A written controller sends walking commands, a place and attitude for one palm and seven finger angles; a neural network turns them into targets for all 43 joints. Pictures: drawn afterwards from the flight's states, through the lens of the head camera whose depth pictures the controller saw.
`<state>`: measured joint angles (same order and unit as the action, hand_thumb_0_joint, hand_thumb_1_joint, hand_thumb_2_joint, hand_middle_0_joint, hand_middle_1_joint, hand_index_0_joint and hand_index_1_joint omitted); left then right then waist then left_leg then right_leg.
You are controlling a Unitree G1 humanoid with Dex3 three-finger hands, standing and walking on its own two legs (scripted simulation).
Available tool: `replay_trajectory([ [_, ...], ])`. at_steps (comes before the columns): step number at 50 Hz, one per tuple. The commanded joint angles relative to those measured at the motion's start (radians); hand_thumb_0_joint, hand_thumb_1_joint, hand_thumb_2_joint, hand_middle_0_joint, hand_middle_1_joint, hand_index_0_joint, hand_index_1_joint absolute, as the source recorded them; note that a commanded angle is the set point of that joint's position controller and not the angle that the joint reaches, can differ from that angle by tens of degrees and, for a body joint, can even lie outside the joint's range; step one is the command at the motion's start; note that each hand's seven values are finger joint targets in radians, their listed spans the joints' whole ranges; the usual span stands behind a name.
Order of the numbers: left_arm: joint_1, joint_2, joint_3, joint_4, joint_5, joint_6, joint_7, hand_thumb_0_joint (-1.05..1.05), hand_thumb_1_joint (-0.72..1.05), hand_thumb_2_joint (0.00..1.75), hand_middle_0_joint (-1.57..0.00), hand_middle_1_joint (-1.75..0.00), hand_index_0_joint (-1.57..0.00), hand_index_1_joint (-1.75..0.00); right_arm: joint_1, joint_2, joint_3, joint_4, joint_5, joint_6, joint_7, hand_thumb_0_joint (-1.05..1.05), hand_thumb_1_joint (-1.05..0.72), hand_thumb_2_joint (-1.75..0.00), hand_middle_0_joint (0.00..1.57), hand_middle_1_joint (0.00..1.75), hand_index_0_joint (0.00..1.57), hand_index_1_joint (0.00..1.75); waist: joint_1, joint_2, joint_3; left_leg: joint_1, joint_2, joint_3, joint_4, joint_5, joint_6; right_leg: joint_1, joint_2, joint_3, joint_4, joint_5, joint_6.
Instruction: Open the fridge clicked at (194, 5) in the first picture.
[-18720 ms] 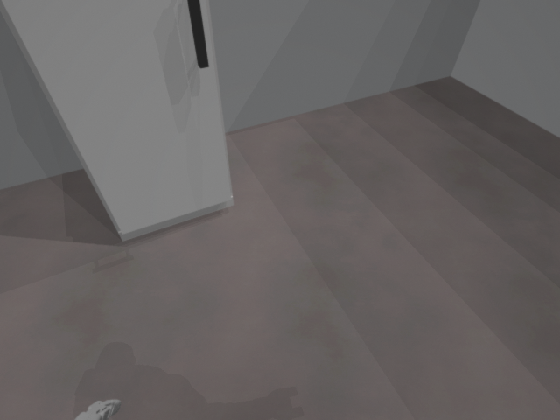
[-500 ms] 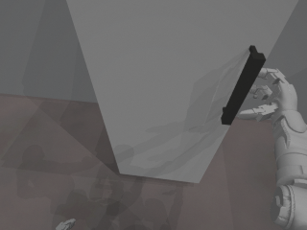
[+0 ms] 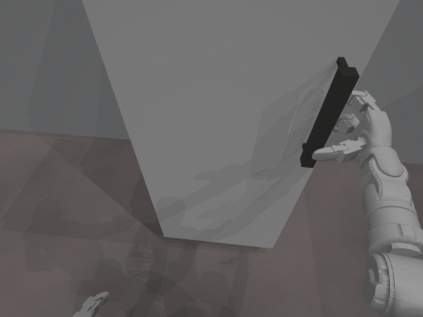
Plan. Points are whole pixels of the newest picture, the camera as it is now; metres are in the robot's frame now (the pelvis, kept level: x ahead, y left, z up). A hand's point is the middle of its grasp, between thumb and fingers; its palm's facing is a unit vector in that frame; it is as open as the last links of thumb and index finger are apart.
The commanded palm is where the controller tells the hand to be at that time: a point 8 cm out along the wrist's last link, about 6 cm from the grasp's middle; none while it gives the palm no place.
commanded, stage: slide the fingers in behind the handle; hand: right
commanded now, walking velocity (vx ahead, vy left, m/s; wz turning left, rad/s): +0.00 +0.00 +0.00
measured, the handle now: (322, 118) +0.49 -0.16 +0.13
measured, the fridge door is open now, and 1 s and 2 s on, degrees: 0 0 0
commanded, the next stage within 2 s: grip the handle and tug to test in 1.06 s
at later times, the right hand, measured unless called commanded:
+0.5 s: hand (326, 131) +0.45 -0.16 +0.13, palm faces +0.01 +1.00 -0.01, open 14.0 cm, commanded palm +0.42 -0.21 +0.13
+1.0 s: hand (319, 129) +0.45 -0.14 +0.14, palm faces +0.01 +1.00 +0.00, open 13.8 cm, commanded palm +0.42 -0.20 +0.13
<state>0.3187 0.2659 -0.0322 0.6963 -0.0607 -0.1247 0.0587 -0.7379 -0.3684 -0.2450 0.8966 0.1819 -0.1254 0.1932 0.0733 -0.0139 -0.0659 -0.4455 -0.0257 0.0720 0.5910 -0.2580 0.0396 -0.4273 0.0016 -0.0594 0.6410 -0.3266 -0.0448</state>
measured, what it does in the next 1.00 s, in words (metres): stands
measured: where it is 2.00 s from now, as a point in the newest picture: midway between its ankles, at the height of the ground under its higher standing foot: outside the picture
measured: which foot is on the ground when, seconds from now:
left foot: down 0.00-1.00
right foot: down 0.00-1.00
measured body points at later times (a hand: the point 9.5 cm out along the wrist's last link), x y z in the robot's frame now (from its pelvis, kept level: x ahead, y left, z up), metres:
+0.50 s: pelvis +0.00 +0.00 +0.00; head +0.03 +0.00 +0.45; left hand +0.08 +0.26 -0.11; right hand +0.44 -0.21 +0.14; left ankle +0.02 +0.10 -0.73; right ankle +0.00 -0.09 -0.73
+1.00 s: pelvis +0.00 +0.01 +0.00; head +0.03 +0.01 +0.45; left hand +0.08 +0.27 -0.11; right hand +0.44 -0.20 +0.14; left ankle +0.02 +0.10 -0.73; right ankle +0.00 -0.09 -0.73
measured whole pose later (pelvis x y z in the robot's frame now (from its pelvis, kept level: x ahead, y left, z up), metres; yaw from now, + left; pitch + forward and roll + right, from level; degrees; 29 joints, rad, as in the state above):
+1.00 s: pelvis +0.00 +0.01 +0.00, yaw +0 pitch +6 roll +1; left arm 0.32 0.26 -0.03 0.71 -0.05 -0.12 0.04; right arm -0.72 -0.31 -0.23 0.89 0.15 -0.14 0.12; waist 0.07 -0.02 -0.06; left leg -0.43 -0.04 0.07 0.58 -0.26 0.05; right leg -0.40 -0.01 -0.06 0.62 -0.32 -0.03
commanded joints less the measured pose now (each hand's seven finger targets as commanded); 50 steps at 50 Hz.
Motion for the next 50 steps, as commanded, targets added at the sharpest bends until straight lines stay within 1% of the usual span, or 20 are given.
replay_trajectory([
  [1, 0.033, 0.156, 0.056, -0.098, -0.002, -0.030, 0.008, 0.00, 0.90, 0.90, -0.20, -0.30, -0.20, -0.30, -0.435, -0.245, -0.069, -0.174, -0.005, -0.056, -0.022, 0.00, 0.50, -0.30, 0.30, 1.20, 0.30, 1.20, 0.006, 0.014, -0.273, 0.149, 0.010, -0.071, -0.057, 0.210, -0.007, 0.079, -0.018, 0.090, -0.083, 0.213, 0.022],
  [2, 0.037, 0.156, 0.055, -0.098, 0.000, -0.027, 0.008, 0.00, 0.90, 0.90, -0.20, -0.30, -0.20, -0.30, -0.442, -0.258, -0.079, -0.173, -0.010, -0.057, -0.026, 0.00, 0.50, -0.30, 0.30, 1.20, 0.30, 1.20, 0.003, 0.012, -0.275, 0.157, 0.010, -0.073, -0.057, 0.206, -0.006, 0.068, -0.016, 0.089, -0.086, 0.206, 0.021],
  [3, 0.032, 0.147, 0.055, -0.102, -0.002, -0.029, 0.006, 0.00, 0.90, 0.90, -0.20, -0.30, -0.20, -0.30, -0.460, -0.205, -0.037, -0.193, -0.010, -0.059, -0.025, 0.00, 0.50, -0.30, 0.30, 1.20, 0.30, 1.20, 0.016, 0.000, -0.268, 0.144, 0.009, -0.072, -0.058, 0.213, -0.007, 0.085, -0.017, 0.086, -0.084, 0.213, 0.020],
  [4, 0.040, 0.151, 0.061, -0.101, -0.001, -0.028, 0.005, 0.00, 0.90, 0.90, -0.20, -0.30, -0.20, -0.30, -0.453, -0.226, -0.054, -0.200, -0.014, -0.061, -0.028, 0.00, 0.50, -0.30, 0.30, 1.20, 0.30, 1.20, 0.009, 0.010, -0.282, 0.154, 0.008, -0.074, -0.056, 0.220, -0.005, 0.089, -0.018, 0.088, -0.077, 0.228, 0.020],
  [9, 0.043, 0.145, 0.065, -0.105, -0.002, -0.023, -0.001, 0.00, 0.90, 0.90, -0.20, -0.30, -0.20, -0.30, -0.415, -0.173, -0.013, -0.250, -0.014, -0.053, -0.025, 0.00, 0.50, -0.30, 0.30, 1.20, 0.30, 1.20, 0.006, -0.046, -0.317, 0.153, 0.004, -0.068, -0.051, 0.259, -0.003, 0.137, -0.021, 0.086, -0.070, 0.294, 0.026],
  [11, 0.042, 0.143, 0.064, -0.098, -0.003, -0.023, 0.000, 0.00, 0.90, 0.90, -0.20, -0.30, -0.20, -0.30, -0.442, -0.144, 0.007, -0.248, -0.005, -0.045, -0.027, 0.00, 0.50, -0.30, 0.30, 1.20, 0.30, 1.20, 0.021, -0.015, -0.294, 0.131, 0.001, -0.063, -0.061, 0.232, -0.006, 0.136, -0.023, 0.093, -0.077, 0.262, 0.026],
  [14, 0.040, 0.151, 0.067, -0.100, 0.000, -0.024, 0.005, 0.00, 0.90, 0.90, -0.20, -0.30, -0.20, -0.30, -0.436, -0.214, -0.057, -0.284, 0.004, -0.057, -0.041, 0.00, 0.50, -0.30, 0.30, 1.20, 0.30, 1.20, -0.002, 0.007, -0.321, 0.178, 0.000, -0.068, -0.062, 0.232, -0.002, 0.122, -0.021, 0.092, -0.083, 0.253, 0.023],
  [15, 0.030, 0.143, 0.062, -0.100, -0.001, -0.026, 0.005, 0.00, 0.90, 0.90, -0.20, -0.30, -0.20, -0.30, -0.457, -0.176, -0.023, -0.292, 0.003, -0.060, -0.042, 0.00, 0.50, -0.30, 0.30, 1.20, 0.30, 1.20, 0.009, -0.013, -0.321, 0.169, 0.001, -0.069, -0.061, 0.238, -0.004, 0.132, -0.020, 0.089, -0.085, 0.254, 0.022],
  [16, 0.033, 0.138, 0.062, -0.094, -0.001, -0.029, 0.007, 0.00, 0.90, 0.90, -0.20, -0.30, -0.20, -0.30, -0.471, -0.165, -0.022, -0.282, 0.004, -0.066, -0.047, 0.00, 0.50, -0.30, 0.30, 1.20, 0.30, 1.20, 0.015, 0.014, -0.306, 0.163, -0.001, -0.068, -0.065, 0.231, -0.006, 0.127, -0.020, 0.089, -0.082, 0.241, 0.021],
  [22, 0.030, 0.136, 0.062, -0.082, 0.002, -0.038, 0.001, 0.00, 0.90, 0.90, -0.20, -0.30, -0.20, -0.30, -0.490, -0.133, 0.021, -0.292, -0.022, -0.082, -0.068, 0.00, 0.50, -0.30, 0.30, 1.20, 0.30, 1.20, 0.020, -0.061, -0.307, 0.120, -0.002, -0.063, -0.060, 0.216, -0.003, 0.172, -0.022, 0.098, -0.080, 0.259, 0.028],
  [26, 0.027, 0.139, 0.061, -0.075, 0.001, -0.037, 0.004, 0.00, 0.90, 0.90, -0.20, -0.30, -0.20, -0.30, -0.472, -0.146, -0.005, -0.234, -0.007, -0.065, -0.067, 0.00, 0.50, -0.30, 0.30, 1.20, 0.30, 1.20, 0.013, -0.006, -0.286, 0.145, 0.000, -0.064, -0.069, 0.213, -0.004, 0.132, -0.017, 0.093, -0.088, 0.226, 0.025],
  [30, 0.023, 0.132, 0.060, -0.076, 0.000, -0.043, 0.003, 0.00, 0.90, 0.90, -0.20, -0.30, -0.20, -0.30, -0.515, -0.084, 0.050, -0.239, -0.010, -0.066, -0.067, 0.00, 0.50, -0.30, 0.30, 1.20, 0.30, 1.20, 0.031, 0.002, -0.288, 0.136, 0.003, -0.066, -0.069, 0.226, -0.008, 0.144, -0.017, 0.090, -0.085, 0.231, 0.022],
  [31, 0.033, 0.138, 0.061, -0.068, 0.002, -0.043, 0.003, 0.00, 0.90, 0.90, -0.20, -0.30, -0.20, -0.30, -0.519, -0.124, 0.016, -0.226, -0.013, -0.069, -0.071, 0.00, 0.50, -0.30, 0.30, 1.20, 0.30, 1.20, 0.026, 0.014, -0.286, 0.136, 0.002, -0.065, -0.068, 0.226, -0.007, 0.140, -0.017, 0.094, -0.084, 0.233, 0.022],
  [33, 0.030, 0.136, 0.059, -0.073, 0.003, -0.041, 0.002, 0.00, 0.90, 0.90, -0.20, -0.30, -0.20, -0.30, -0.483, -0.137, 0.001, -0.212, -0.015, -0.072, -0.071, 0.00, 0.50, -0.30, 0.30, 1.20, 0.30, 1.20, 0.013, 0.015, -0.293, 0.156, 0.003, -0.069, -0.066, 0.233, -0.006, 0.126, -0.013, 0.088, -0.084, 0.232, 0.022],
  [37, 0.017, 0.127, 0.059, -0.082, 0.001, -0.047, -0.003, 0.00, 0.90, 0.90, -0.20, -0.30, -0.20, -0.30, -0.511, -0.072, 0.063, -0.277, -0.014, -0.092, -0.062, 0.00, 0.50, -0.30, 0.30, 1.20, 0.30, 1.20, 0.021, -0.048, -0.326, 0.146, 0.004, -0.067, -0.061, 0.246, -0.005, 0.170, -0.012, 0.087, -0.078, 0.257, 0.026],
  [39, 0.020, 0.132, 0.060, -0.077, 0.002, -0.045, -0.002, 0.00, 0.90, 0.90, -0.20, -0.30, -0.20, -0.30, -0.488, -0.089, 0.050, -0.259, -0.013, -0.090, -0.064, 0.00, 0.50, -0.30, 0.30, 1.20, 0.30, 1.20, 0.016, -0.035, -0.314, 0.143, 0.001, -0.066, -0.063, 0.241, -0.004, 0.169, -0.015, 0.091, -0.078, 0.262, 0.025],
  [42, 0.022, 0.138, 0.057, -0.074, 0.001, -0.039, 0.002, 0.00, 0.90, 0.90, -0.20, -0.30, -0.20, -0.30, -0.484, -0.156, -0.020, -0.202, -0.004, -0.070, -0.069, 0.00, 0.50, -0.30, 0.30, 1.20, 0.30, 1.20, 0.010, 0.045, -0.283, 0.188, 0.008, -0.075, -0.073, 0.232, -0.009, 0.090, -0.009, 0.082, -0.092, 0.205, 0.019],
  [46, 0.017, 0.129, 0.057, -0.087, 0.005, -0.038, -0.001, 0.00, 0.90, 0.90, -0.20, -0.30, -0.20, -0.30, -0.476, -0.159, -0.026, -0.249, -0.021, -0.080, -0.085, 0.00, 0.50, -0.30, 0.30, 1.20, 0.30, 1.20, -0.005, -0.006, -0.324, 0.212, 0.011, -0.084, -0.063, 0.278, -0.008, 0.111, -0.007, 0.070, -0.088, 0.247, 0.017],
  [49, 0.021, 0.133, 0.056, -0.088, 0.005, -0.032, -0.002, 0.00, 0.90, 0.90, -0.20, -0.30, -0.20, -0.30, -0.431, -0.172, -0.036, -0.226, -0.026, -0.081, -0.085, 0.00, 0.50, -0.30, 0.30, 1.20, 0.30, 1.20, -0.005, 0.020, -0.304, 0.219, 0.010, -0.086, -0.066, 0.275, -0.009, 0.092, -0.006, 0.067, -0.084, 0.239, 0.017],
  [50, 0.015, 0.131, 0.058, -0.092, 0.003, -0.032, -0.003, 0.00, 0.90, 0.90, -0.20, -0.30, -0.20, -0.30, -0.454, -0.166, -0.025, -0.255, -0.025, -0.086, -0.083, 0.00, 0.50, -0.30, 0.30, 1.20, 0.30, 1.20, 0.000, -0.003, -0.312, 0.214, 0.011, -0.086, -0.068, 0.272, -0.010, 0.101, -0.008, 0.065, -0.089, 0.233, 0.018],
])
